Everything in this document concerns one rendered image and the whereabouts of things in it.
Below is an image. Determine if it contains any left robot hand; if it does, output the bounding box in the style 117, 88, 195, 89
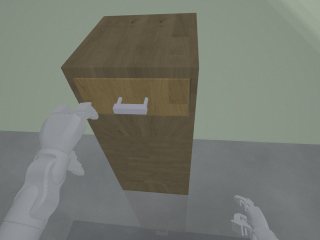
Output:
39, 102, 99, 176

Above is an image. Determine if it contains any handle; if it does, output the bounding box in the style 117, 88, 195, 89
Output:
112, 97, 148, 115

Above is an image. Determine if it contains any right robot forearm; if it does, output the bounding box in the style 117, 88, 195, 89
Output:
251, 227, 279, 240

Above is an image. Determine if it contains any left robot forearm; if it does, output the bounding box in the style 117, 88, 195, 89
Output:
0, 148, 71, 240

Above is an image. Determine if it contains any drawer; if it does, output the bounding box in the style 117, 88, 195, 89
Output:
73, 78, 190, 116

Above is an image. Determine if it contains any cabinet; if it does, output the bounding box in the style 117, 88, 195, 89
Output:
61, 13, 199, 195

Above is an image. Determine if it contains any right robot hand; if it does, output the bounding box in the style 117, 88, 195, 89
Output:
231, 195, 269, 240

